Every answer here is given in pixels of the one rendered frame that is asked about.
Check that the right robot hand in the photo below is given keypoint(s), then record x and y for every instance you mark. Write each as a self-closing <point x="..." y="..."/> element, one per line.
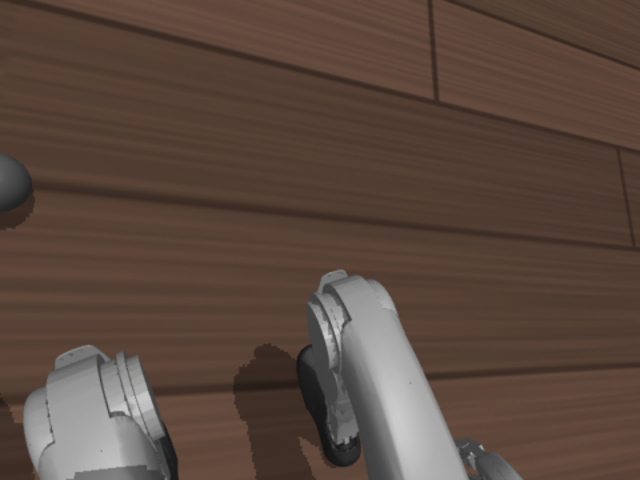
<point x="490" y="466"/>

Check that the left robot foot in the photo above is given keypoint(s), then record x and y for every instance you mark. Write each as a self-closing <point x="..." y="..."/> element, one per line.
<point x="170" y="455"/>

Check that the ball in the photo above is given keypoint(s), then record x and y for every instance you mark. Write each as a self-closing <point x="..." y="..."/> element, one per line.
<point x="15" y="183"/>

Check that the right robot foot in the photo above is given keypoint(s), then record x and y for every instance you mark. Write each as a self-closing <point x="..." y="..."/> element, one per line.
<point x="340" y="455"/>

